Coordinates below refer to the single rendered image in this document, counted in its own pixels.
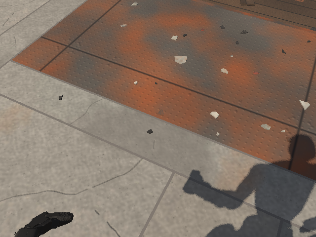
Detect robot left hand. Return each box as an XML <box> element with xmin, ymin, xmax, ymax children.
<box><xmin>14</xmin><ymin>211</ymin><xmax>74</xmax><ymax>237</ymax></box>

